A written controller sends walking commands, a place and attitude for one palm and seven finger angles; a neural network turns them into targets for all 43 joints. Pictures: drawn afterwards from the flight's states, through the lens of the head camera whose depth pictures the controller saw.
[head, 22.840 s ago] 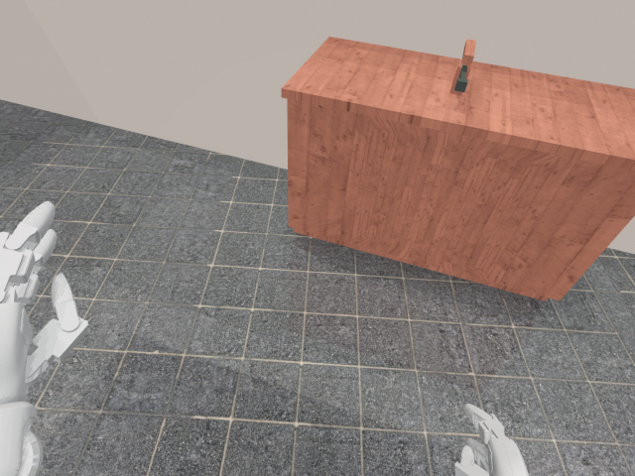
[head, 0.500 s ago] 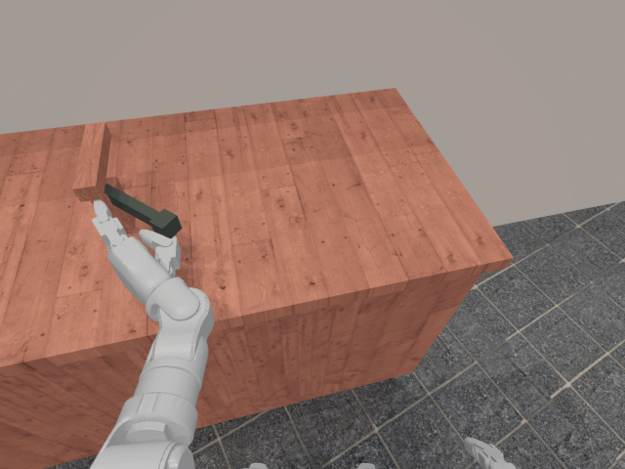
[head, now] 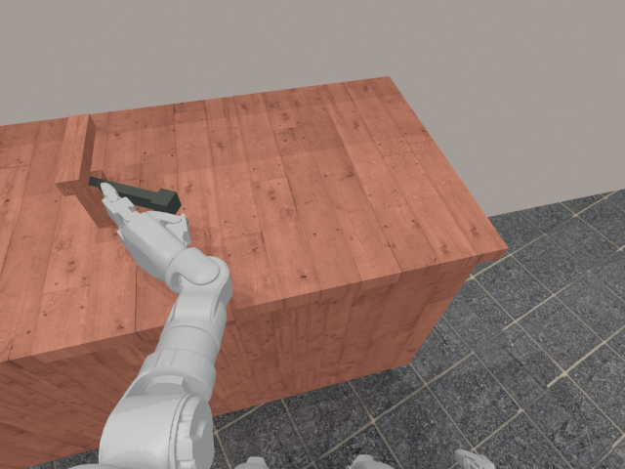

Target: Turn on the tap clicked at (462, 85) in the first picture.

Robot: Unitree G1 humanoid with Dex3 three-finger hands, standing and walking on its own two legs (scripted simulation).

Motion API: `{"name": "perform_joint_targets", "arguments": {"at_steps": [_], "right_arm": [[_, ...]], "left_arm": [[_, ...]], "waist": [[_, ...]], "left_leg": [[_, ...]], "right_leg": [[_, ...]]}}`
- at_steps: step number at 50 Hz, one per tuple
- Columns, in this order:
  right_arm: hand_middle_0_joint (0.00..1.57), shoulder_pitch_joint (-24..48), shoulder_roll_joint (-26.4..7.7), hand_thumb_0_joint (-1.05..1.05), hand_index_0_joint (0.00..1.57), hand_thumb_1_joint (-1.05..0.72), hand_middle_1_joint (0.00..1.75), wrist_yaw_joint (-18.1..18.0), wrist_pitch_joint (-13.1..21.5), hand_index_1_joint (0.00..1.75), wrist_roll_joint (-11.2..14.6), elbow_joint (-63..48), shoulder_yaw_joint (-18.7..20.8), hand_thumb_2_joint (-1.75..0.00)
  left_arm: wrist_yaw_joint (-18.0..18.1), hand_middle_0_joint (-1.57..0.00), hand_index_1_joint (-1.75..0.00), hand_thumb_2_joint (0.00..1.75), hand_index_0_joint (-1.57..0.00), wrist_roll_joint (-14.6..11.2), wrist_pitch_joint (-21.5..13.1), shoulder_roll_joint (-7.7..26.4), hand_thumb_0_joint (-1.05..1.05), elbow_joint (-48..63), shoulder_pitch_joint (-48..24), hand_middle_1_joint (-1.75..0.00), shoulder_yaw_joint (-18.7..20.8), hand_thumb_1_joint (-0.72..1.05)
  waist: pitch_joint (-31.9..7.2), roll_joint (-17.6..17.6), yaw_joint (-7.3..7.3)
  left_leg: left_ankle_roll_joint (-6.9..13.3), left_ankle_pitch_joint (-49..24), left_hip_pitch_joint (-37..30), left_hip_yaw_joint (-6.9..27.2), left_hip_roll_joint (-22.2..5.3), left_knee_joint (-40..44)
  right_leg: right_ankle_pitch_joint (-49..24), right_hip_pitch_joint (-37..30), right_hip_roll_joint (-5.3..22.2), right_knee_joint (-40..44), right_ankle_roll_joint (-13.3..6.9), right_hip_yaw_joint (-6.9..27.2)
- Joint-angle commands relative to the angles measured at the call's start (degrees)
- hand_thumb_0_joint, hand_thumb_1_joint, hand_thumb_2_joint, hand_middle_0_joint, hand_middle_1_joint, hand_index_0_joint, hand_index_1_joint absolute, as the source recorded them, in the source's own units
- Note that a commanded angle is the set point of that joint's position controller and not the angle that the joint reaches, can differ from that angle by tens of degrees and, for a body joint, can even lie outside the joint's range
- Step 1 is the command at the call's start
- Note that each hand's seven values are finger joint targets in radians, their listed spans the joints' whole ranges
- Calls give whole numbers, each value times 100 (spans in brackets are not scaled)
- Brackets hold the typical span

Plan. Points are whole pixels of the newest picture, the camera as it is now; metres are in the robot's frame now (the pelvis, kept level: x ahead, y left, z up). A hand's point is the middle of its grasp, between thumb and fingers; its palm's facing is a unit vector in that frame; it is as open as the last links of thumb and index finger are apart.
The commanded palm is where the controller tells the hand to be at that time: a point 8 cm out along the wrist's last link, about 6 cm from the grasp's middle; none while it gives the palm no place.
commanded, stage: push the lever round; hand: left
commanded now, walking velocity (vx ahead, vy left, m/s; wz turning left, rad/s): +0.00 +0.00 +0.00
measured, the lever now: (166, 203) +0.46 +0.21 +0.07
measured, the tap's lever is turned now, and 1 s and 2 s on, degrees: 59 79 79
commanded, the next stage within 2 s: lift the hand up off the lever in 0.44 s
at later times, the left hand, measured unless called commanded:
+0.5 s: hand (192, 206) +0.46 +0.18 +0.06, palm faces +0.80 -0.59 -0.12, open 7.8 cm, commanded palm +0.40 +0.19 +0.07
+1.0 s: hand (179, 204) +0.45 +0.19 +0.08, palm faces +0.79 -0.60 -0.09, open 7.8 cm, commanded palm +0.39 +0.20 +0.08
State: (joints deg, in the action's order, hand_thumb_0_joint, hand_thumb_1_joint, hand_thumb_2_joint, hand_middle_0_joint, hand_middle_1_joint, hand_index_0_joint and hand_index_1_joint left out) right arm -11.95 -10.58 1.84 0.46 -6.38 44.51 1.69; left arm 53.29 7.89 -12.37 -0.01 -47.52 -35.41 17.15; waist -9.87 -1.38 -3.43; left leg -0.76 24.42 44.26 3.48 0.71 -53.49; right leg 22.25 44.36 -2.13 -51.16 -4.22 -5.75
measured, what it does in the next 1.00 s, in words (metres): stands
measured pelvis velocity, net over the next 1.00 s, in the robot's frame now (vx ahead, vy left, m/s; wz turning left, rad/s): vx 0.01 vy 0.00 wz -0.01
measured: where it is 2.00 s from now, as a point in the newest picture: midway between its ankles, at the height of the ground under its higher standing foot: outside the picture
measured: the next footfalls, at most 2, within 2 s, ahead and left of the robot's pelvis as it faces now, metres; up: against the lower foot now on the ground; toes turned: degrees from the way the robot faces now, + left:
none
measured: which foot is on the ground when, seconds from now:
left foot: down 0.00-1.00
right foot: down 0.00-1.00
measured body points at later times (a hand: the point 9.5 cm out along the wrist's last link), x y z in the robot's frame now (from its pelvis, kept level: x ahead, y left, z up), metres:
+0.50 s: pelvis +0.01 -0.01 +0.00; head +0.07 -0.01 +0.45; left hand +0.41 +0.20 +0.07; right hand +0.09 -0.26 -0.13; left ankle +0.01 +0.13 -0.69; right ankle +0.03 -0.08 -0.69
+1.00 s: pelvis +0.01 +0.00 +0.01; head +0.06 +0.01 +0.46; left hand +0.40 +0.22 +0.08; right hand +0.10 -0.24 -0.12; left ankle +0.01 +0.13 -0.69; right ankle +0.03 -0.08 -0.69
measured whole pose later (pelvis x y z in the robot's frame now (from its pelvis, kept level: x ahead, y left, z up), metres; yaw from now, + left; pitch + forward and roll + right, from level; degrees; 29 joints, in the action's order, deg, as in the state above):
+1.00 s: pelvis +0.01 +0.00 +0.01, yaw -1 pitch +15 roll -1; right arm -14.5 -10.9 2.6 0.2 -6.2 44.1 2.3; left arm 52.4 8.0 -11.3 1.1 -46.7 -35.4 19.3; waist -9.9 -1.0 -4.5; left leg -0.3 24.3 40.3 2.9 0.3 -50.1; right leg 21.6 40.4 -2.6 -47.3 -3.8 -5.0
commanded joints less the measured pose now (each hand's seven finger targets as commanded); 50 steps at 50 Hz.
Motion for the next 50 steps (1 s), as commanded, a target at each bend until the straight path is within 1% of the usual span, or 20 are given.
{"name": "perform_joint_targets", "arguments": {"at_steps": [1,3,6,8,12,13,15,18,21,23,24,27,28,31,33,35,38,42,43,50], "right_arm": [[20,-13,-727,0,20,-90,30,-31,191,30,-18,-578,233,-90],[20,-41,-764,0,20,-90,30,-41,191,30,-31,-549,262,-90],[20,-107,-719,0,20,-90,30,-8,185,30,-29,-595,246,-90],[20,-136,-775,0,20,-90,30,-39,178,30,-27,-549,269,-90],[20,-158,-733,0,20,-90,30,-39,181,30,-7,-579,250,-90],[20,-171,-779,0,20,-90,30,-58,176,30,-9,-535,274,-90],[20,-189,-746,0,20,-90,30,-55,175,30,6,-561,246,-90],[20,-223,-793,0,20,-90,30,-82,165,30,2,-521,271,-90],[20,-277,-758,0,20,-90,30,-72,161,30,0,-518,254,-90],[20,-330,-798,0,20,-90,30,-62,151,30,-11,-491,284,-90],[20,-335,-768,0,20,-90,30,-42,146,30,-12,-511,262,-90],[20,-397,-781,0,20,-90,30,-19,141,30,-22,-532,268,-90],[20,-436,-814,0,20,-90,30,-20,125,30,-25,-524,302,-90],[20,-470,-767,0,20,-90,30,35,91,30,-19,-621,291,-90],[20,-494,-821,0,20,-90,30,36,76,30,-20,-619,320,-90],[20,-500,-791,0,20,-90,30,65,60,30,-5,-662,310,-90],[20,-452,-829,0,20,-90,30,58,99,30,-7,-641,318,-90],[20,-364,-795,0,20,-90,30,48,137,30,6,-624,293,-90],[20,-347,-826,0,20,-90,30,31,142,30,3,-600,316,-90],[20,-244,-770,0,20,-90,30,51,162,30,9,-580,278,-90]], "left_arm": [[-37,-15,-15,90,-15,292,-302,554,0,1031,-2583,-15,-253,90],[1,-15,-15,90,-15,320,-311,750,0,1056,-2467,-15,-45,90],[-35,-15,-15,90,-15,293,-310,577,0,1017,-2498,-15,-208,90],[-5,-15,-15,90,-15,316,-295,921,0,931,-2424,-15,115,90],[-34,-15,-15,90,-15,307,-334,813,0,913,-2596,-15,-36,90],[-9,-15,-15,90,-15,323,-323,1074,0,825,-2500,-15,235,90],[-40,-15,-15,90,-15,304,-336,963,0,752,-2685,-15,84,90],[-12,-15,-15,90,-15,333,-369,1264,0,632,-2654,-15,376,90],[-16,-15,-15,90,-15,373,-420,1094,0,533,-2993,-15,176,90],[9,-15,-15,90,-15,399,-425,1233,0,440,-2893,-15,362,90],[2,-15,-15,90,-15,389,-441,1054,0,494,-3035,-15,178,90],[5,-15,-15,90,-15,353,-445,1140,0,374,-2973,-15,303,90],[30,-15,-15,90,-15,370,-450,1401,0,414,-2773,-15,594,90],[-13,-15,-15,90,-15,338,-444,999,0,752,-2664,-15,220,90],[-11,-15,-15,90,-15,323,-372,1251,0,772,-2326,-15,509,90],[-44,-15,-15,90,-15,292,-357,1002,0,1065,-2419,-15,239,90],[-48,-15,-15,90,-15,268,-293,1086,0,1126,-2266,-15,335,90],[-95,-15,-15,90,-15,277,-273,838,0,1267,-2521,-15,-10,90],[-87,-15,-15,90,-15,296,-261,1002,0,1292,-2349,-15,157,90],[-129,-15,-15,90,-15,254,-170,661,0,1383,-2567,-15,-221,90]], "waist": [[-1876,296,-203],[-2022,81,-112],[-2045,207,-185],[-2039,199,-118],[-1935,294,-245],[-1925,203,-160],[-1848,385,-269],[-1861,262,-196],[-1866,270,-343],[-1926,124,-254],[-1985,10,-333],[-2075,217,-310],[-2182,118,-175],[-2335,57,-188],[-2346,72,-81],[-2324,50,-126],[-2037,210,-105],[-1818,298,-219],[-1793,128,-117],[-1819,-89,-189]], "left_leg": [[103,-1143,-634,-150,49,576],[94,-1233,-692,-149,45,560],[116,-1321,-649,-204,59,532],[124,-1241,-537,-201,64,532],[158,-1118,-472,-265,74,548],[154,-1109,-446,-246,72,546],[180,-1002,-362,-266,85,551],[180,-940,-294,-265,93,564],[193,-917,-338,-286,83,564],[178,-1044,-418,-255,70,574],[182,-1135,-509,-288,73,564],[179,-1171,-403,-288,84,535],[164,-1284,-448,-277,79,547],[139,-1655,-704,-307,70,574],[124,-1790,-732,-292,46,588],[102,-1948,-883,-268,26,635],[117,-1787,-864,-245,17,700],[134,-1547,-887,-252,16,797],[117,-1596,-950,-225,2,828],[49,-1749,-1249,-167,-13,884]], "right_leg": [[-1057,-1406,210,894,268,433],[-1191,-1444,191,866,252,451],[-1433,-1574,217,868,289,467],[-1420,-1622,224,900,296,525],[-1427,-1703,282,1011,349,595],[-1388,-1672,260,1004,328,609],[-1331,-1696,302,1057,370,635],[-1290,-1718,301,1077,365,693],[-1258,-1650,321,1073,387,684],[-1349,-1591,269,998,338,614],[-1470,-1574,271,958,346,583],[-1641,-1703,277,949,376,605],[-1721,-1769,249,897,345,578],[-2162,-1923,228,845,334,509],[-2266,-1977,200,817,314,482],[-2323,-1984,192,810,299,442],[-2089,-1942,161,933,296,422],[-1772,-1888,183,1062,304,429],[-1728,-1851,158,1052,270,419],[-1595,-1687,143,1026,225,316]]}}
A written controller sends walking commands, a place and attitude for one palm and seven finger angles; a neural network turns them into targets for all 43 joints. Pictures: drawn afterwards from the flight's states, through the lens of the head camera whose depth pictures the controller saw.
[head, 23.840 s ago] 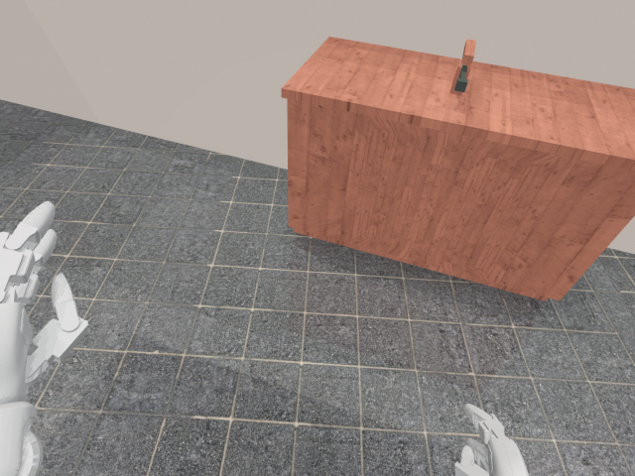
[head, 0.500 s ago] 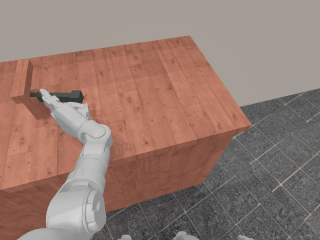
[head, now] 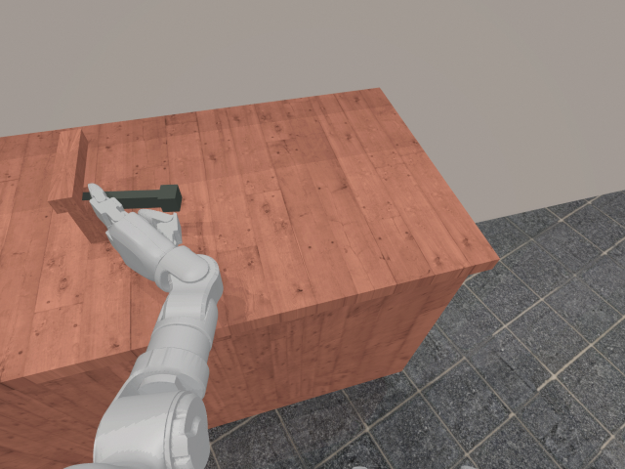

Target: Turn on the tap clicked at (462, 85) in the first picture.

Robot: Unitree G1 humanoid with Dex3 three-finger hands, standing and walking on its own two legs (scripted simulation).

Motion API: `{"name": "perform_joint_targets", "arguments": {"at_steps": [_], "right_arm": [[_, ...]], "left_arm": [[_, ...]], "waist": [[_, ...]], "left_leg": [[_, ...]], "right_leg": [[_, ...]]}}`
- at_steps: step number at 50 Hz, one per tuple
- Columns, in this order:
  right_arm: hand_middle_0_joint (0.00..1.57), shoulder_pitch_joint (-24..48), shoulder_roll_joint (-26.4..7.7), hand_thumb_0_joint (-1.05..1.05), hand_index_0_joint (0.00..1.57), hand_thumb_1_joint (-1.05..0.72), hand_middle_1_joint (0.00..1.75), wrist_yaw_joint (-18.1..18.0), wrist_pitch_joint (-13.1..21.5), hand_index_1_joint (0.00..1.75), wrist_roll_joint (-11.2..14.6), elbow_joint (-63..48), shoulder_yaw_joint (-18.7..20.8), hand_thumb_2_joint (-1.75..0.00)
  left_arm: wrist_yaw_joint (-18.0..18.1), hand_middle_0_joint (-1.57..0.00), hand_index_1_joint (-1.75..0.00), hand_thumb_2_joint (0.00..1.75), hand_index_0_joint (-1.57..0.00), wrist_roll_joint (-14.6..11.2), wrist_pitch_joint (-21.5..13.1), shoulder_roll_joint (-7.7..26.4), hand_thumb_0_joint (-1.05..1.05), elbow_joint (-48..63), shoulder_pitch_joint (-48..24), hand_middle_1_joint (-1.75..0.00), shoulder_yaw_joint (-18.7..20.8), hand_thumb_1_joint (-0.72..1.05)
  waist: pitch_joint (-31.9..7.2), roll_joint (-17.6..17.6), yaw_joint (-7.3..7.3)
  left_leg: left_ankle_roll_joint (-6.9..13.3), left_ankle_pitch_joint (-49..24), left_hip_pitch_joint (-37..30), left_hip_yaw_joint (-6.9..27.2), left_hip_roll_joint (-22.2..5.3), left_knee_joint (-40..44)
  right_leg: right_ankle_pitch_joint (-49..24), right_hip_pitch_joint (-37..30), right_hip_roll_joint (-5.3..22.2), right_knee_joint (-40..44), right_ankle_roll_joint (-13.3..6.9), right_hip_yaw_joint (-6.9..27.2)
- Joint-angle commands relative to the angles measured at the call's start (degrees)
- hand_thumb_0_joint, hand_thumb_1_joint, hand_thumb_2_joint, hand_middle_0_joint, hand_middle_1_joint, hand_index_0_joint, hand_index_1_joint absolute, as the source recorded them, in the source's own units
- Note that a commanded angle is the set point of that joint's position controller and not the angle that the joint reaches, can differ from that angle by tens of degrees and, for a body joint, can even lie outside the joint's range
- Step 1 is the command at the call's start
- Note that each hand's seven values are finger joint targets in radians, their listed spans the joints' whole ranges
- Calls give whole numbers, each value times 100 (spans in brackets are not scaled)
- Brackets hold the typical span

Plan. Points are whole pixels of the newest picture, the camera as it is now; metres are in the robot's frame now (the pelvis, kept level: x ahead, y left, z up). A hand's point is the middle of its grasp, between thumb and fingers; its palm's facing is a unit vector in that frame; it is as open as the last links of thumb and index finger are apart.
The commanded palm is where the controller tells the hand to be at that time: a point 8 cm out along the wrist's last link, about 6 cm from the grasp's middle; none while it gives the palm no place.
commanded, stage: lift the hand up off the lever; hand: left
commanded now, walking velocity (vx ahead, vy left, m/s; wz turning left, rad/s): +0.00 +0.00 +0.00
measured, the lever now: (170, 198) +0.48 +0.21 +0.06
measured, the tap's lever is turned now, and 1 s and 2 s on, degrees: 79 79 79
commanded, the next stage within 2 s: draw the hand back beside the body in 1.94 s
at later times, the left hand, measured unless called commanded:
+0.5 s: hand (172, 214) +0.42 +0.18 +0.09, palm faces +0.79 -0.61 -0.09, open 7.8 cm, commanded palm +0.37 +0.19 +0.09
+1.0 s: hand (172, 209) +0.42 +0.18 +0.11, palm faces +0.80 -0.59 -0.10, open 7.8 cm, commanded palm +0.36 +0.19 +0.11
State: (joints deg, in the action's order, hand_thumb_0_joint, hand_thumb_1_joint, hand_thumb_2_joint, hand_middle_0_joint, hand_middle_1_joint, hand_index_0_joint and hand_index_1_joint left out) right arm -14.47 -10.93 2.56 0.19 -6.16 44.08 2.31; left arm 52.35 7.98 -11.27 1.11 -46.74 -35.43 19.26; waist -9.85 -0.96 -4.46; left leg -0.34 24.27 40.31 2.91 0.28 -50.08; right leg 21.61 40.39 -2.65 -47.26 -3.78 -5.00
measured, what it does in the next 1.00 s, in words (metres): stands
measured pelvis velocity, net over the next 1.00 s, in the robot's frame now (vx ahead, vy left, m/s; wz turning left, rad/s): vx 0.00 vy -0.01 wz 0.00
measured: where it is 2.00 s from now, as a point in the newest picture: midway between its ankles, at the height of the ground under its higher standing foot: outside the picture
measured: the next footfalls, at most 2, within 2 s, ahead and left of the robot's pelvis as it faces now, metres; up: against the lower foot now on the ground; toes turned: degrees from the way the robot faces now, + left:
none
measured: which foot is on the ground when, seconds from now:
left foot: down 0.00-1.00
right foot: down 0.00-1.00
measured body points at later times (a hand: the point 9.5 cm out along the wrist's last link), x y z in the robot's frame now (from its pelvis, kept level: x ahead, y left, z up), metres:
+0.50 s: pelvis +0.00 +0.00 +0.01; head +0.03 +0.00 +0.46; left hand +0.38 +0.21 +0.10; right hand +0.10 -0.23 -0.12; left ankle +0.00 +0.12 -0.70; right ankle +0.01 -0.08 -0.70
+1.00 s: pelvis +0.00 -0.01 +0.02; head +0.02 -0.01 +0.47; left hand +0.37 +0.21 +0.11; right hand +0.11 -0.25 -0.11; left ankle +0.00 +0.12 -0.70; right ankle +0.01 -0.08 -0.70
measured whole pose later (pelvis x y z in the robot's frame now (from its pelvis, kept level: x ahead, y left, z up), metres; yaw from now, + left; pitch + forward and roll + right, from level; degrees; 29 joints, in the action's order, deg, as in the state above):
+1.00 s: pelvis +0.00 -0.01 +0.02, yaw +0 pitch +10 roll +0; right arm -12.7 -11.0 1.3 -0.6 -4.9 43.6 2.0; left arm 52.2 6.4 -2.1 -1.0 -38.1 -32.3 16.6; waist -8.5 -1.2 -2.6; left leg -1.0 21.2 31.3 2.9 0.1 -42.5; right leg 19.2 31.9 -2.9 -40.8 -4.4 -4.8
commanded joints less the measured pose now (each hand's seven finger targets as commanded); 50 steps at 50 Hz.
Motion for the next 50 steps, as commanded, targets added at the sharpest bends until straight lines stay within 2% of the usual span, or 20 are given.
{"name": "perform_joint_targets", "arguments": {"at_steps": [1,3,5,8,11,13,17,18,20,23,26,28,29,33,36,38,40,42,43,50], "right_arm": [[20,21,-729,0,20,-90,30,-17,193,30,-16,-529,213,-90],[20,31,-755,0,20,-90,30,-26,190,30,-26,-529,232,-90],[20,71,-723,0,20,-90,30,-13,184,30,-21,-569,214,-90],[20,91,-758,0,20,-90,30,-41,148,30,-8,-576,211,-90],[20,128,-717,0,20,-90,30,-30,133,30,7,-598,198,-90],[20,145,-741,0,20,-90,30,-44,154,30,-12,-590,208,-90],[20,155,-685,0,20,-90,30,-2,158,30,-14,-633,198,-90],[20,141,-731,0,20,-90,30,-23,149,30,-9,-605,221,-90],[20,197,-695,0,20,-90,30,-15,140,30,18,-638,193,-90],[20,270,-746,0,20,-90,30,-72,136,30,60,-634,191,-90],[20,303,-720,0,20,-90,30,-83,169,30,68,-626,160,-90],[20,337,-734,0,20,-90,30,-112,178,30,63,-560,169,-90],[20,340,-690,0,20,-90,30,-94,181,30,45,-591,148,-90],[20,329,-674,0,20,-90,30,-81,206,30,10,-578,190,-90],[20,334,-663,0,20,-90,30,-71,183,30,38,-644,186,-90],[20,363,-727,0,20,-90,30,-115,151,30,76,-652,191,-90],[20,384,-708,0,20,-90,30,-129,118,30,114,-713,160,-90],[20,421,-703,0,20,-90,30,-135,123,30,118,-723,156,-90],[20,430,-720,0,20,-90,30,-152,130,30,106,-710,176,-90],[20,527,-651,0,20,-90,30,-157,127,30,133,-723,159,-90]], "left_arm": [[-29,-15,-15,90,-15,257,-276,496,0,1332,-2632,-15,-490,90],[7,-15,-15,90,-15,245,-235,593,0,1368,-2429,-15,-333,90],[-8,-15,-15,90,-15,179,-183,396,0,1373,-2464,-15,-499,90],[17,-15,-15,90,-15,156,-32,671,0,1200,-2233,-15,-175,90],[22,-15,-15,90,-15,200,12,478,0,1305,-2525,-15,-414,90],[62,-15,-15,90,-15,238,1,670,0,1449,-2510,-15,-234,90],[14,-15,-15,90,-15,229,27,363,0,1679,-2318,-15,-556,90],[16,-15,-15,90,-15,234,73,576,0,1621,-2123,-15,-340,90],[-46,-15,-15,90,-15,166,158,204,0,1682,-2228,-15,-717,90],[-49,-15,-15,90,-15,56,304,435,0,1566,-2070,-15,-458,90],[-29,-15,-15,90,-15,33,333,282,0,1579,-2414,-15,-633,90],[30,-15,-15,90,-15,102,305,638,0,1616,-2488,-15,-335,90],[35,-15,-15,90,-15,147,260,432,0,1782,-2693,-15,-579,90],[80,-15,-15,90,-15,278,233,557,0,1880,-2449,-15,-458,90],[12,-15,-15,90,-15,184,352,306,0,1821,-2249,-15,-661,90],[9,-15,-15,90,-15,73,508,596,0,1628,-1993,-15,-329,90],[-18,-15,-15,90,-15,-34,605,479,0,1684,-2120,-15,-431,90],[-25,-15,-15,90,-15,-38,636,390,0,1875,-2203,-15,-553,90],[-2,-15,-15,90,-15,-11,638,598,0,1932,-2027,-15,-324,90],[-70,-15,-15,90,-15,131,612,498,0,2327,-2139,-15,-634,90]], "waist": [[-1820,-106,-93],[-1883,-162,26],[-1923,-14,-24],[-1816,47,79],[-1791,199,-34],[-1827,3,75],[-1945,-45,67],[-1928,-1,140],[-1826,-22,32],[-1534,148,101],[-1428,311,26],[-1417,114,94],[-1529,16,32],[-1803,-143,154],[-1820,132,93],[-1680,265,189],[-1564,431,141],[-1556,370,125],[-1565,316,240],[-1487,120,164]], "left_leg": [[-3,-1732,-871,-102,37,549],[-57,-1879,-943,-56,25,588],[-55,-1919,-955,-79,32,571],[-38,-1819,-806,-110,55,631],[-36,-1825,-881,-111,28,640],[-47,-1859,-943,-96,34,654],[-76,-2113,-1111,-123,22,647],[-102,-2136,-1083,-82,20,679],[-92,-2085,-1166,-112,11,720],[-35,-1728,-1015,-111,43,860],[-3,-1529,-1003,-106,52,936],[-3,-1466,-1003,-89,54,939],[-6,-1536,-1101,-117,61,930],[-45,-1757,-1166,-119,58,866],[-28,-1899,-1210,-172,48,873],[-8,-1728,-1065,-169,71,981],[23,-1684,-1075,-204,79,1058],[38,-1713,-1168,-235,80,1080],[45,-1756,-1191,-219,80,1094],[53,-1781,-1333,-247,74,1131]], "right_leg": [[-1510,-1291,190,640,182,236],[-1544,-1309,159,595,152,190],[-1593,-1357,169,602,171,182],[-1625,-1503,191,685,181,224],[-1579,-1461,204,714,195,211],[-1577,-1467,181,721,172,227],[-1798,-1593,181,698,163,195],[-1790,-1637,170,706,148,189],[-1726,-1580,188,754,164,178],[-1489,-1685,195,969,180,235],[-1263,-1656,215,1053,201,239],[-1166,-1633,214,1089,186,277],[-1260,-1643,230,1048,194,277],[-1483,-1753,211,939,158,256],[-1710,-1894,231,976,188,259],[-1639,-2045,243,1098,200,298],[-1668,-2148,282,1207,239,324],[-1751,-2188,297,1267,250,352],[-1789,-2223,269,1268,234,344],[-1866,-2283,331,1312,236,384]]}}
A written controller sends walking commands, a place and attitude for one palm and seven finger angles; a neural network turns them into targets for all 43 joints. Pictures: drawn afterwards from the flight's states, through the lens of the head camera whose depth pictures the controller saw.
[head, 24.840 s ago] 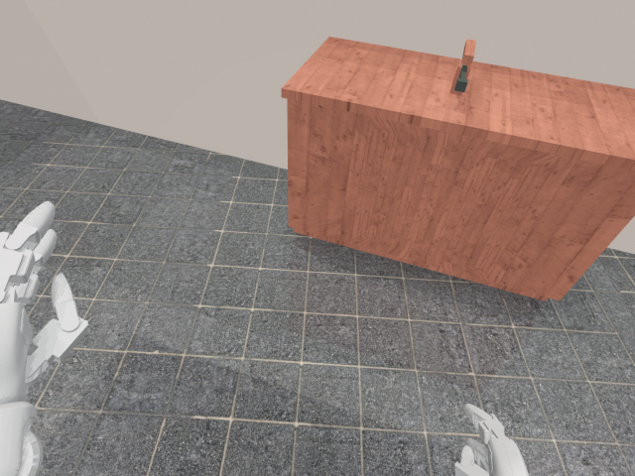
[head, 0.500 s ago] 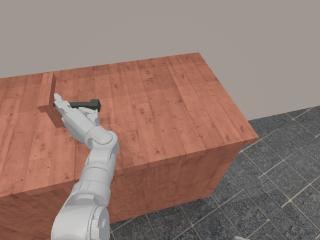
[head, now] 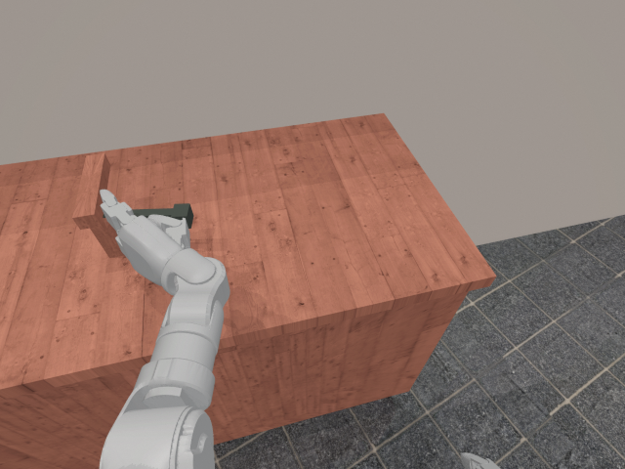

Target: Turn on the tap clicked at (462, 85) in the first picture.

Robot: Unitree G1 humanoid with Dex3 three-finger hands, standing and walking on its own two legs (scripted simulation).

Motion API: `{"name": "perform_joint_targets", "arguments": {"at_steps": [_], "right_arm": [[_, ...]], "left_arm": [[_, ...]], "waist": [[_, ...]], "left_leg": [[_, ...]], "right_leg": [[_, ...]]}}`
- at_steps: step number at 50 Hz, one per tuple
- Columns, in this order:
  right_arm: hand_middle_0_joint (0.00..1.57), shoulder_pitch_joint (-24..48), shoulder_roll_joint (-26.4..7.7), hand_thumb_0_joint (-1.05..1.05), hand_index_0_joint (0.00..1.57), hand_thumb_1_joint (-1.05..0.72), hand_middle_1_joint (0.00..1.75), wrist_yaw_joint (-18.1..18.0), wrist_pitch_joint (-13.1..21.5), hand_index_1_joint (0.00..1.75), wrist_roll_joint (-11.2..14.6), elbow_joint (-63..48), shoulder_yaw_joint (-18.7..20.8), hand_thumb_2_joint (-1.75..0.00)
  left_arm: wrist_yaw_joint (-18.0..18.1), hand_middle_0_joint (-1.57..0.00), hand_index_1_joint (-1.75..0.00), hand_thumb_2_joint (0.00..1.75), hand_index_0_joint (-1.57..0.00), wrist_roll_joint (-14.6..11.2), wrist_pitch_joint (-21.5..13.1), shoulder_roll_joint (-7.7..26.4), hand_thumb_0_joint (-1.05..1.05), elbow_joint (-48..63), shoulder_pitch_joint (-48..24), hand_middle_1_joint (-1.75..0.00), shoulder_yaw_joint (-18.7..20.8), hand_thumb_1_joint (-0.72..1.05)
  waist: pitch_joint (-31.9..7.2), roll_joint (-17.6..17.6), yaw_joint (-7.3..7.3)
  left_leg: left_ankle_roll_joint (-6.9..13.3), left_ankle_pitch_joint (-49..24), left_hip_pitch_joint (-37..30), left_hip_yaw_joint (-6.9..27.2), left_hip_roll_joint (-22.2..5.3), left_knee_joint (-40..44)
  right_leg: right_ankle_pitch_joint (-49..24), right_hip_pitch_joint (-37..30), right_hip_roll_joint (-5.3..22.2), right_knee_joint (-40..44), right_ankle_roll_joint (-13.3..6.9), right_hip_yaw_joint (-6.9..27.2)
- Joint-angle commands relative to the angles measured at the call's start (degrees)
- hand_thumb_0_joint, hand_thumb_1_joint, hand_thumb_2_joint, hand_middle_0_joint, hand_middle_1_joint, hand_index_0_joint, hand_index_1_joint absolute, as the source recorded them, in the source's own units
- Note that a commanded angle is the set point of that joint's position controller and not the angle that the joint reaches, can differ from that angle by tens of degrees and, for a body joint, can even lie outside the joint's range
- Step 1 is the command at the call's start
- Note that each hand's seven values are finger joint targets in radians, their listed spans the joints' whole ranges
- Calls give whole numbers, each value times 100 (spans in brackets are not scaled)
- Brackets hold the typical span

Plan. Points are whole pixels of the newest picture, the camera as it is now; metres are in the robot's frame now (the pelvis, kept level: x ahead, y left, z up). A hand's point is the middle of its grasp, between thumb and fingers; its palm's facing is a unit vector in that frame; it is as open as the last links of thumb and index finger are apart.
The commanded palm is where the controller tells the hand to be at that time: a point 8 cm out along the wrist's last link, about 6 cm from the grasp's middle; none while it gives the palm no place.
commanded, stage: lift the hand up off the lever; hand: left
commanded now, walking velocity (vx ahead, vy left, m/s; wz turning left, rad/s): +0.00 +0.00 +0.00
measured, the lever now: (182, 216) +0.48 +0.21 +0.04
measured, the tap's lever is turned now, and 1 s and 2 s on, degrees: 79 79 79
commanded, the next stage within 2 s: draw the hand back beside the body in 0.94 s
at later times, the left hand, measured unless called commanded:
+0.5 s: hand (172, 222) +0.40 +0.19 +0.11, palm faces +0.78 -0.62 -0.08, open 7.8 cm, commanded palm +0.35 +0.21 +0.11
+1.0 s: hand (167, 223) +0.40 +0.20 +0.12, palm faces +0.78 -0.62 -0.09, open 7.8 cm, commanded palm +0.34 +0.20 +0.12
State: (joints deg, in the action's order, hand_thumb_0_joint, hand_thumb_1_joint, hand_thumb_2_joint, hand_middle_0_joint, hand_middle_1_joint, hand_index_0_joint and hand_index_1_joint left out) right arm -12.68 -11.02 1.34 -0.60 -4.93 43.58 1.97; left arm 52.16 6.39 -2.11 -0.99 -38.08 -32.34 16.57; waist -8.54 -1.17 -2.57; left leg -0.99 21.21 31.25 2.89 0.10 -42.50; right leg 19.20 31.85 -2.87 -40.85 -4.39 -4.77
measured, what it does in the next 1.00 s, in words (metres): stands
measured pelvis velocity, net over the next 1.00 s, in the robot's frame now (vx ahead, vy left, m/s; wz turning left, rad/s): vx -0.01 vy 0.01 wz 0.01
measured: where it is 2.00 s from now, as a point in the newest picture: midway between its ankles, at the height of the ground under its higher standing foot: outside the picture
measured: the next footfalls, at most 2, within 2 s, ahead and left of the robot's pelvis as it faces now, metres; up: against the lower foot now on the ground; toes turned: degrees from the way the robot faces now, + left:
none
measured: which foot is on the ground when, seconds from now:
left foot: down 0.00-1.00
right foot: down 0.00-1.00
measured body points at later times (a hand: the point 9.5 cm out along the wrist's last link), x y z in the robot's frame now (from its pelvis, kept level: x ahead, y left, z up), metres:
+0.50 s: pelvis +0.00 +0.00 +0.01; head +0.01 +0.00 +0.46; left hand +0.36 +0.22 +0.11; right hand +0.14 -0.23 -0.11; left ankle +0.00 +0.13 -0.71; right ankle +0.01 -0.07 -0.71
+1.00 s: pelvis -0.01 +0.01 +0.01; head +0.00 +0.01 +0.46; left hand +0.35 +0.23 +0.12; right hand +0.15 -0.22 -0.10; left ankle +0.00 +0.13 -0.71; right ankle +0.01 -0.07 -0.71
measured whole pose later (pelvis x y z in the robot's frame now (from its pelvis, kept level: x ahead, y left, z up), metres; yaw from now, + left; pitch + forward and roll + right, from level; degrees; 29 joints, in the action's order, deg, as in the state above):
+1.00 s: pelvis -0.01 +0.01 +0.01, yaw +0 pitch +5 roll -1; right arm -7.4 -10.5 -0.3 -0.8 -3.3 44.2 1.2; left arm 50.7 3.8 6.7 -2.3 -29.6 -30.5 11.5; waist -5.1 -0.9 0.1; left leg -0.2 18.5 23.9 2.8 0.7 -37.2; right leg 16.3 24.0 -2.3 -34.8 -3.4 -4.6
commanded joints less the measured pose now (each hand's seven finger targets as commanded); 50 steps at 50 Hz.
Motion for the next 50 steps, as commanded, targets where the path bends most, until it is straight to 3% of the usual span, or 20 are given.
{"name": "perform_joint_targets", "arguments": {"at_steps": [1,7,8,9,11,13,16,17,18,22,23,27,28,32,38,41,43,45,48,50], "right_arm": [[20,371,-640,0,20,-90,30,-43,210,30,18,-689,196,-90],[20,502,-664,0,20,-90,30,-122,206,30,75,-693,161,-90],[20,502,-692,0,20,-90,30,-142,198,30,74,-668,188,-90],[20,542,-656,0,20,-90,30,-129,200,30,78,-724,162,-90],[20,529,-647,0,20,-90,30,-129,190,30,77,-729,163,-90],[20,554,-677,0,20,-90,30,-152,148,30,70,-695,175,-90],[20,599,-629,0,20,-90,30,-132,132,30,89,-773,166,-90],[20,618,-632,0,20,-90,30,-125,135,30,89,-782,160,-90],[20,601,-655,0,20,-90,30,-140,134,30,80,-763,189,-90],[20,712,-641,0,20,-90,30,-146,148,30,123,-779,156,-90],[20,732,-675,0,20,-90,30,-174,145,30,124,-746,172,-90],[20,812,-620,0,20,-90,30,-156,175,30,116,-752,147,-90],[20,805,-644,0,20,-90,30,-169,169,30,109,-720,163,-90],[20,832,-622,0,20,-90,30,-151,147,30,122,-778,156,-90],[20,958,-640,0,20,-90,30,-170,106,30,150,-795,143,-90],[20,1023,-613,0,20,-90,30,-169,112,30,171,-769,111,-90],[20,1073,-628,0,20,-90,30,-190,132,30,160,-703,115,-90],[20,1104,-597,0,20,-90,30,-190,173,30,168,-660,86,-90],[20,1073,-593,0,20,-90,30,-198,226,30,126,-625,121,-90],[20,1018,-558,0,20,-90,30,-175,244,30,103,-618,114,-90]], "left_arm": [[-77,-15,-15,90,-15,252,-270,618,0,1426,-2355,-15,-428,90],[-177,-15,-15,90,-15,36,-110,545,0,1392,-2397,-15,-519,90],[-162,-15,-15,90,-15,36,-106,781,0,1448,-2260,-15,-274,90],[-179,-15,-15,90,-15,14,-97,598,0,1543,-2271,-15,-457,90],[-171,-15,-15,90,-15,24,-81,675,0,1587,-2228,-15,-379,90],[-147,-15,-15,90,-15,69,-32,992,0,1577,-2113,-15,-80,90],[-183,-15,-15,90,-15,82,12,718,0,1790,-2085,-15,-373,90],[-194,-15,-15,90,-15,96,19,650,0,1917,-2163,-15,-480,90],[-196,-15,-15,90,-15,80,41,827,0,1928,-1957,-15,-252,90],[-287,-15,-15,90,-15,-4,132,505,0,1972,-2103,-15,-640,90],[-273,-15,-15,90,-15,-7,145,778,0,1968,-2048,-15,-367,90],[-257,-15,-15,90,-15,-1,190,427,0,2146,-2230,-15,-746,90],[-234,-15,-15,90,-15,1,211,650,0,2127,-2138,-15,-491,90],[-249,-15,-15,90,-15,-45,351,531,0,2220,-1905,-15,-591,90],[-295,-15,-15,90,-15,-131,578,538,0,2349,-1635,-15,-538,90],[-284,-15,-15,90,-15,-128,636,385,0,2252,-1875,-15,-726,90],[-248,-15,-15,90,-15,-86,646,512,0,2178,-2047,-15,-610,90],[-226,-15,-15,90,-15,-16,586,321,0,2149,-2517,-15,-891,90],[-171,-15,-15,90,-15,58,459,519,0,2305,-2576,-15,-710,90],[-153,-15,-15,90,-15,79,409,283,0,2300,-2651,-15,-936,90]], "waist": [[-1592,218,-30],[-1371,371,-62],[-1466,285,40],[-1491,291,14],[-1581,340,59],[-1559,226,151],[-1610,334,113],[-1588,200,89],[-1646,243,188],[-1330,293,74],[-1294,259,142],[-1420,165,102],[-1424,79,194],[-1534,301,217],[-1315,242,322],[-1042,444,214],[-887,251,228],[-855,208,117],[-1238,-54,221],[-1485,-55,162]], "left_leg": [[131,-1408,-424,-250,102,382],[155,-1233,-532,-255,123,537],[143,-1307,-580,-226,121,566],[145,-1363,-622,-244,123,569],[142,-1468,-614,-257,131,565],[131,-1541,-628,-250,121,596],[123,-1679,-713,-272,104,618],[121,-1755,-807,-286,96,616],[123,-1819,-837,-258,96,624],[120,-1662,-895,-246,79,696],[113,-1630,-905,-208,67,747],[77,-1738,-1079,-215,63,745],[53,-1758,-1085,-179,60,789],[23,-2011,-1128,-216,47,791],[3,-2051,-1211,-205,31,927],[25,-1798,-1125,-195,15,954],[18,-1528,-1125,-148,13,1018],[17,-1252,-1138,-140,16,1028],[-36,-1338,-1214,-107,27,983],[-78,-1594,-1329,-108,14,889]], "right_leg": [[-1567,-1438,355,708,311,368],[-1365,-1494,390,954,349,410],[-1381,-1569,361,934,316,391],[-1495,-1583,380,912,334,383],[-1741,-1721,402,890,351,398],[-1795,-1772,395,894,327,395],[-2001,-1869,415,878,335,382],[-2084,-1841,419,881,327,376],[-2084,-1895,379,874,306,351],[-1787,-1728,382,987,312,333],[-1617,-1726,351,1019,283,309],[-1636,-1695,348,985,267,279],[-1569,-1709,320,982,242,250],[-1897,-1913,339,960,254,238],[-1826,-1950,320,1084,232,221],[-1520,-1780,348,1181,258,237],[-1070,-1602,321,1260,242,228],[-747,-1431,326,1262,242,233],[-805,-1508,286,1157,206,237],[-1030,-1505,286,1028,207,199]]}}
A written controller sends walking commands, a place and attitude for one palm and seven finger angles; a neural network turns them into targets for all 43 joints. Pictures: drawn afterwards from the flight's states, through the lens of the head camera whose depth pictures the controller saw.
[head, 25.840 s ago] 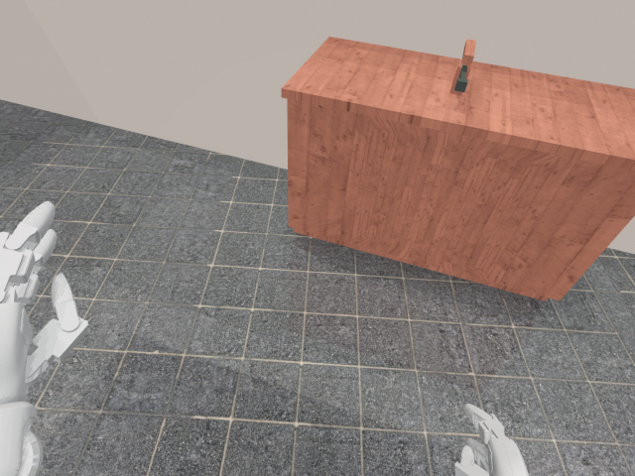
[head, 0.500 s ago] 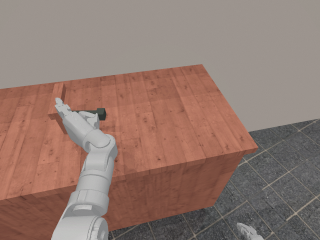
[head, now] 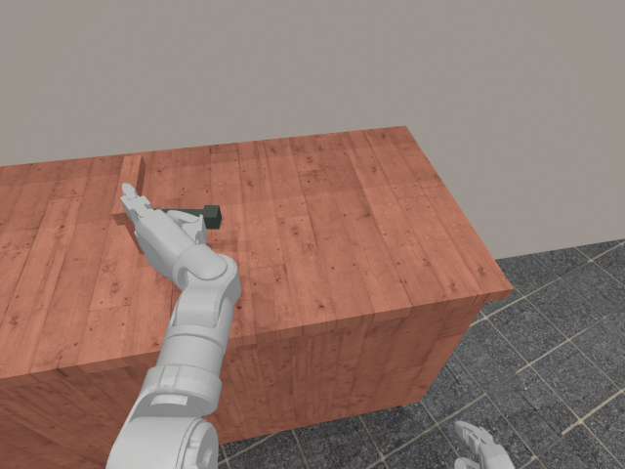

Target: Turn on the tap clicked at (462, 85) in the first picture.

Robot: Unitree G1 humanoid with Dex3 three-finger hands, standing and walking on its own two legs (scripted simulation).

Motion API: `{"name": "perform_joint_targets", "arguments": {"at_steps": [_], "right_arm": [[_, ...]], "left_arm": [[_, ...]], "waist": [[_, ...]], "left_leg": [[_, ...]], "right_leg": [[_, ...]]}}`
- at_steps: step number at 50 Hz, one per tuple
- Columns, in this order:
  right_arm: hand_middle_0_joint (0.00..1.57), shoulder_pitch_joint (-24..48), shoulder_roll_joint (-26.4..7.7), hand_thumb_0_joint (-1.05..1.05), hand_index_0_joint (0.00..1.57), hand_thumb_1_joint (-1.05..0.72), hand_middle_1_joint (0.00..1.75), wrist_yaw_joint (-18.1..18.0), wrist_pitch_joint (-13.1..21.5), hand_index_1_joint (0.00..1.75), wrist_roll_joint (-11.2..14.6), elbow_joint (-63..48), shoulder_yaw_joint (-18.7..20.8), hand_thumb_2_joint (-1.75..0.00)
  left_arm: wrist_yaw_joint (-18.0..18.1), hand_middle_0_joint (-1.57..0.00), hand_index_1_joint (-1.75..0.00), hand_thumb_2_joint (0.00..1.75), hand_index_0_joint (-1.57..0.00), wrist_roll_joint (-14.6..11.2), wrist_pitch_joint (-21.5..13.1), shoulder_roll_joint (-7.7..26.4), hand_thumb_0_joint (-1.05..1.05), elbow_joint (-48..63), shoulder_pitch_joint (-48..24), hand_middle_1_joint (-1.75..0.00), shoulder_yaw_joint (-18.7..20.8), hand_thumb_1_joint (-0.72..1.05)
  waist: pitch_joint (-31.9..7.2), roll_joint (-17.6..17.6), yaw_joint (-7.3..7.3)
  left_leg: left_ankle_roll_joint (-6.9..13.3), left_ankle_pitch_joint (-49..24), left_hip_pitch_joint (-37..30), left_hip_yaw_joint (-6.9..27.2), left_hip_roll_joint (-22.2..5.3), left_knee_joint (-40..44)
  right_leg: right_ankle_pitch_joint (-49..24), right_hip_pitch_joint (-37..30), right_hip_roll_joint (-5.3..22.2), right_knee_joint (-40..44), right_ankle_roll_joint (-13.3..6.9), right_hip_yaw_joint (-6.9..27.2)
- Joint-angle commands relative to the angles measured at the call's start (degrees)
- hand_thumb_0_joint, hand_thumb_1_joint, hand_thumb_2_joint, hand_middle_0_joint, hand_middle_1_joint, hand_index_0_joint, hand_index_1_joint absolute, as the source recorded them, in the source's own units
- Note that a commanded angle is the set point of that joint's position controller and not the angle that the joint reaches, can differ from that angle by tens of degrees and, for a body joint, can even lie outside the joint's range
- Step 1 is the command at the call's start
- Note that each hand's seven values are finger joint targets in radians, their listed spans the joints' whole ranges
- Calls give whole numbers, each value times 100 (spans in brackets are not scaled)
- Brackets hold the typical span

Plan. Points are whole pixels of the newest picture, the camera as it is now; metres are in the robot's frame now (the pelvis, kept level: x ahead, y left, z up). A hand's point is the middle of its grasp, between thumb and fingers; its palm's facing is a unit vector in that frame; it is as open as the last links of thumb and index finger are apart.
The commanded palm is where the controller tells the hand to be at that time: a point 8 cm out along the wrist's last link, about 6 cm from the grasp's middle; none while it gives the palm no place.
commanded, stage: draw the hand back beside the body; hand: left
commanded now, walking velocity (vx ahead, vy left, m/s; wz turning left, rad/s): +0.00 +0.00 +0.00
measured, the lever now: (211, 217) +0.49 +0.20 +0.03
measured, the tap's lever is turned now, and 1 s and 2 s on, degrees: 79 79 79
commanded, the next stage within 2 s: step back with the hand held close in 1.52 s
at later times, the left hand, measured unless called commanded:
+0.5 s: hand (154, 278) +0.29 +0.20 +0.13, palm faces +0.26 -0.93 -0.26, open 7.7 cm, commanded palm +0.27 +0.23 +0.14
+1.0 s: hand (100, 295) +0.25 +0.23 +0.16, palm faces +0.31 -0.91 -0.28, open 7.5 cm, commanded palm +0.21 +0.27 +0.17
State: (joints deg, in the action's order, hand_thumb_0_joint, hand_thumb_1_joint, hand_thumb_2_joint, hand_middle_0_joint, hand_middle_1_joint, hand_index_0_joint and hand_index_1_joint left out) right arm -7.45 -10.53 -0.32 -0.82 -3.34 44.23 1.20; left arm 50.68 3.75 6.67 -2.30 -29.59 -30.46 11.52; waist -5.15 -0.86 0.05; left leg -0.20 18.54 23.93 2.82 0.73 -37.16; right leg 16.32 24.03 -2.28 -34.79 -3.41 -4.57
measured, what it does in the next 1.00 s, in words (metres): stands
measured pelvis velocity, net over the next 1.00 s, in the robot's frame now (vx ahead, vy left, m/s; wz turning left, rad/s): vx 0.01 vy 0.01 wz -0.03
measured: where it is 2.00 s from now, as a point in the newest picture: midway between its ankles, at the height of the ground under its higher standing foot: outside the picture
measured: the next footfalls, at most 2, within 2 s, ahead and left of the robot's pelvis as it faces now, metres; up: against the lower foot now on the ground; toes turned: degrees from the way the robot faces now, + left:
none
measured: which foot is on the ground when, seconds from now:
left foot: down 0.00-1.00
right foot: down 0.00-1.00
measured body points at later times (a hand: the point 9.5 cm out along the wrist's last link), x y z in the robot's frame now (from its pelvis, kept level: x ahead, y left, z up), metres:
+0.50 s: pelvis +0.00 +0.00 +0.02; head -0.02 -0.02 +0.47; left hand +0.27 +0.25 +0.15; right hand +0.15 -0.25 -0.08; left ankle +0.00 +0.12 -0.72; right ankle +0.02 -0.08 -0.72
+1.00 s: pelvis +0.01 +0.01 +0.02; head -0.01 -0.01 +0.47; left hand +0.22 +0.27 +0.18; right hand +0.19 -0.21 -0.07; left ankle +0.00 +0.12 -0.72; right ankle +0.02 -0.08 -0.72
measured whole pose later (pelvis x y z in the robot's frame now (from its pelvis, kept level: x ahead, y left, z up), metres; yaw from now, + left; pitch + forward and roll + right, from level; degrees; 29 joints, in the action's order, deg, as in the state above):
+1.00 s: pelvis +0.01 +0.01 +0.02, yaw -2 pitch -6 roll +0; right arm -9.4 -12.9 -3.1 3.1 0.8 37.4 -1.4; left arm 6.0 -4.8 -6.0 17.4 13.6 15.6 10.1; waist 3.0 -3.6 3.6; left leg 1.0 12.9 2.7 0.5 0.7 -21.1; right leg 10.0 3.5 -2.5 -18.9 -2.4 -1.8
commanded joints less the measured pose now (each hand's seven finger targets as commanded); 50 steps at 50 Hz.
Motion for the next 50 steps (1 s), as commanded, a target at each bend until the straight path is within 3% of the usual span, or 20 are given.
{"name": "perform_joint_targets", "arguments": {"at_steps": [1,2,3,4,6,9,12,13,16,19,23,26,27,33,35,37,38,41,44,50], "right_arm": [[20,469,-611,0,20,-90,30,0,266,30,-69,-685,201,-90],[20,445,-625,0,20,-90,30,2,254,30,-76,-688,212,-90],[20,234,-787,0,20,-90,30,-112,111,30,-18,-764,227,-90],[20,173,-785,0,20,-90,30,-191,74,30,77,-969,250,-90],[20,175,-752,0,20,-90,30,-294,26,30,148,-1172,209,-90],[20,200,-764,0,20,-90,30,-410,-114,30,328,-1391,76,-90],[20,542,-706,0,20,-90,30,-535,-127,30,495,-1652,-53,-90],[20,155,-706,0,20,-90,30,-392,-68,30,479,-1487,13,-90],[20,421,-690,0,20,-90,30,-332,109,30,547,-1735,-14,-90],[20,503,-723,0,20,-90,30,-288,427,30,523,-1765,-36,-90],[20,541,-801,0,20,-90,30,-328,755,30,492,-1667,-28,-90],[20,528,-857,0,20,-90,30,-376,752,30,467,-1526,-1,-90],[20,556,-854,0,20,-90,30,-378,725,30,463,-1507,-4,-90],[20,673,-779,0,20,-90,30,-309,624,30,469,-1590,-82,-90],[20,725,-726,0,20,-90,30,-302,615,30,456,-1672,-109,-90],[20,714,-721,0,20,-90,30,-301,643,30,412,-1729,-101,-90],[20,725,-742,0,20,-90,30,-296,634,30,413,-1713,-101,-90],[20,720,-723,0,20,-90,30,-298,650,30,401,-1743,-83,-90],[20,703,-751,0,20,-90,30,-290,691,30,399,-1708,-79,-90],[20,683,-834,0,20,-90,30,-305,782,30,375,-1672,-22,-90]], "left_arm": [[8,-15,-15,90,-15,349,-478,429,0,1434,-2729,-15,-385,90],[19,-15,-15,90,-15,358,-465,501,0,1394,-2626,-15,-308,90],[-881,-15,-15,90,-15,536,-505,544,0,1774,-2082,-15,-1165,90],[-1282,-15,-16,90,-15,408,-598,1023,0,2169,-2001,-16,-733,90],[-1789,-15,-16,90,-15,249,-679,1302,0,2618,-1415,-16,-644,90],[-2883,-16,-17,90,-16,-357,-700,1737,0,2518,205,-17,-267,90],[-3266,-16,-18,90,-16,-1013,-485,1836,0,2848,855,-18,98,90],[-3587,-16,-18,90,-16,-681,-668,3116,0,2594,1583,-18,445,90],[-4069,-16,-19,90,-16,-813,-1052,2905,0,3486,1284,-19,98,90],[-4257,-17,-20,90,-17,-763,-1397,2771,0,4599,842,-20,-356,90],[-4273,-17,-21,90,-17,-754,-1596,2475,0,4761,897,-21,-778,90],[-4256,-17,-22,90,-17,-773,-1620,2577,0,4013,1489,-22,-523,90],[-4277,-18,-22,90,-18,-773,-1634,2619,0,3894,1691,-22,-424,90],[-4403,-18,-24,90,-18,-800,-1741,2939,0,4414,2434,-24,107,90],[-4418,-18,-25,90,-18,-826,-1743,2969,0,4782,2568,-25,190,90],[-4408,-19,-26,90,-19,-858,-1723,3084,0,5089,2853,-26,378,90],[-4414,-19,-26,90,-19,-853,-1705,3149,0,5136,2992,-26,476,90],[-4447,-19,-27,90,-19,-874,-1653,2937,0,5339,3269,-27,344,90],[-4485,-19,-28,90,-19,-853,-1618,2735,0,5449,3406,-28,155,90],[-4440,-20,-29,90,-20,-828,-1656,2913,0,5896,3806,-29,368,90]], "waist": [[-1889,-59,-72],[-1954,-17,-60],[-1999,245,-274],[-2318,155,-141],[-2445,92,4],[-1561,690,180],[-794,850,371],[-444,623,252],[-203,30,205],[-210,-1051,74],[-123,-380,-43],[111,744,-17],[188,879,23],[-4,-447,263],[-71,-546,299],[-135,-230,324],[-74,-375,327],[14,-39,288],[188,-302,243],[9,-133,294]], "left_leg": [[-163,-1479,-617,-114,-59,323],[-168,-1598,-598,-130,-61,287],[-48,-1778,-875,-186,-58,305],[19,-2074,-1045,-236,-62,342],[99,-2340,-1125,-288,-27,394],[160,-1992,-807,-313,-71,695],[203,-1310,-675,-390,-61,970],[194,-1075,-873,-328,-158,1208],[225,-1027,-1154,-368,-123,1383],[170,-1044,-1806,-262,-114,1521],[194,-921,-2188,-138,-141,1696],[278,-547,-2008,-176,-108,1767],[289,-504,-1939,-189,-103,1784],[171,-735,-1883,-134,-96,2013],[153,-913,-1906,-125,-116,2028],[173,-1189,-1949,-123,-144,1971],[157,-1264,-1965,-95,-155,1985],[164,-1467,-2011,-123,-202,1944],[142,-1473,-2082,-107,-214,1949],[149,-1593,-2132,-29,-217,1905]], "right_leg": [[-876,-748,221,392,104,172],[-1012,-811,226,361,103,173],[-1582,-1001,247,221,92,330],[-2052,-1296,263,237,71,380],[-2634,-1759,266,233,108,457],[-2760,-2031,245,474,174,511],[-2053,-2106,261,949,267,617],[-1735,-2117,390,1079,271,690],[-1395,-2044,353,1315,213,736],[-1125,-1797,302,1547,115,676],[-830,-1622,230,1781,135,597],[-348,-1634,245,1973,225,633],[-238,-1654,270,2019,232,646],[-645,-2121,308,1916,107,583],[-851,-2264,293,1880,91,570],[-1158,-2362,290,1862,98,562],[-1167,-2328,291,1892,85,565],[-1389,-2293,279,1857,99,544],[-1288,-2122,273,1894,92,540],[-1345,-2217,264,1820,93,518]]}}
